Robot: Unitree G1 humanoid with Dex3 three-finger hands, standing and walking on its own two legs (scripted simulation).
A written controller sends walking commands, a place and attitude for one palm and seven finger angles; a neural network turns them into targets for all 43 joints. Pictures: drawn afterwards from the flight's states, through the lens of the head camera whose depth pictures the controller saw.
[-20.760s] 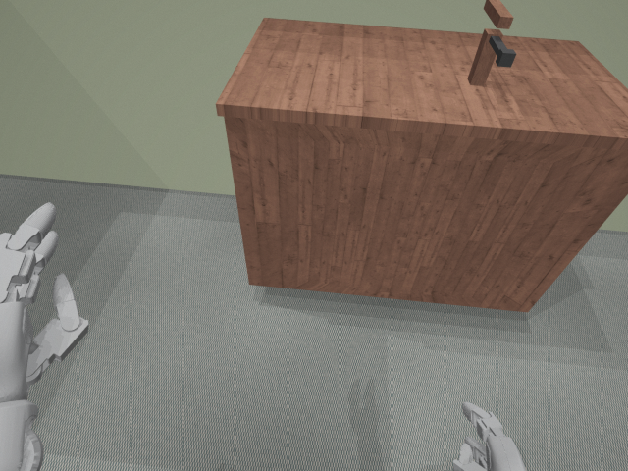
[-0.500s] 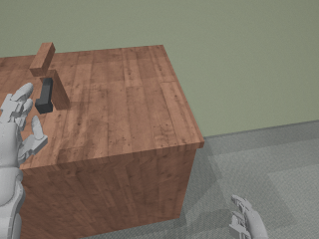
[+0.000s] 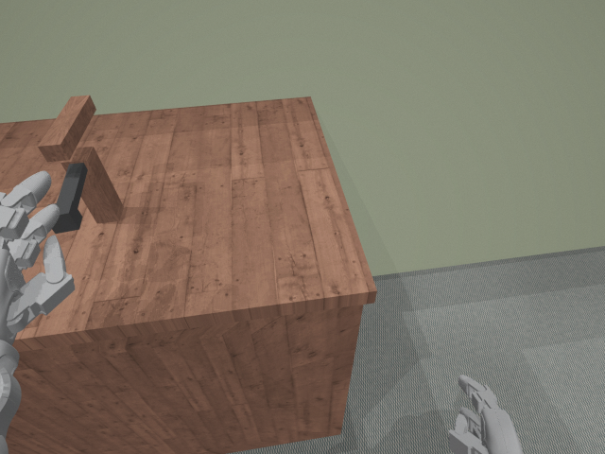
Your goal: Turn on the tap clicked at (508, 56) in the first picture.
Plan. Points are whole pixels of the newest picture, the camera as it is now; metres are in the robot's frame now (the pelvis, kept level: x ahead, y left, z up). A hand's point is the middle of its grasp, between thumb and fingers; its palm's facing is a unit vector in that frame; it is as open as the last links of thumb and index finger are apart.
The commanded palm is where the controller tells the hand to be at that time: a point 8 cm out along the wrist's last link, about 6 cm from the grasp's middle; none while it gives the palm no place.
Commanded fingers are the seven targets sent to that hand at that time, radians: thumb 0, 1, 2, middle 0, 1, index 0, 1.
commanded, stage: turn the palm inward beside the body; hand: left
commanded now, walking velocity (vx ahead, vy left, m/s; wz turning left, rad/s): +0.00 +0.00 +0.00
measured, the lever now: (63, 217) +0.32 +0.34 +0.17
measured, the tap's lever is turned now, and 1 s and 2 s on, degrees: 7 7 7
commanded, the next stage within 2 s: reach beside the lever's end, fingers flat in 1.44 s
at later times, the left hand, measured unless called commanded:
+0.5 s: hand (13, 315) +0.17 +0.27 +0.21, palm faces +0.44 -0.87 -0.21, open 7.4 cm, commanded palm +0.11 +0.30 +0.22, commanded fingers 0.00 0.90 0.90 -0.20 -0.30 -0.20 -0.30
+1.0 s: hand (25, 341) +0.14 +0.24 +0.22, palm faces +0.44 -0.88 -0.17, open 7.4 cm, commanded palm +0.08 +0.28 +0.23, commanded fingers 0.00 0.90 0.90 -0.20 -0.30 -0.20 -0.30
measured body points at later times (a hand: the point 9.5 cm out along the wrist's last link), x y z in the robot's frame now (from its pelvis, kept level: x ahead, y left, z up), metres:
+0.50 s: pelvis -0.03 +0.02 +0.00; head -0.06 +0.00 +0.45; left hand +0.14 +0.31 +0.22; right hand +0.20 -0.17 -0.06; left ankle +0.00 +0.13 -0.73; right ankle -0.03 -0.08 -0.73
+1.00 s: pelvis -0.04 +0.00 +0.00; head -0.09 -0.03 +0.45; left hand +0.11 +0.28 +0.23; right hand +0.20 -0.19 -0.06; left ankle +0.00 +0.13 -0.73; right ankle -0.03 -0.08 -0.73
